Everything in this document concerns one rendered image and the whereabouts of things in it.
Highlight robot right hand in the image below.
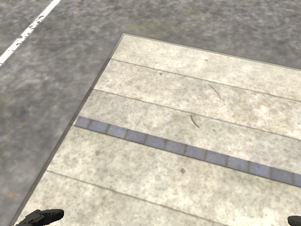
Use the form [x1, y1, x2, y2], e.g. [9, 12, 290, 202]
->
[287, 216, 301, 226]

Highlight robot left hand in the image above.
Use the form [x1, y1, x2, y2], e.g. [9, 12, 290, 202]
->
[15, 209, 64, 226]

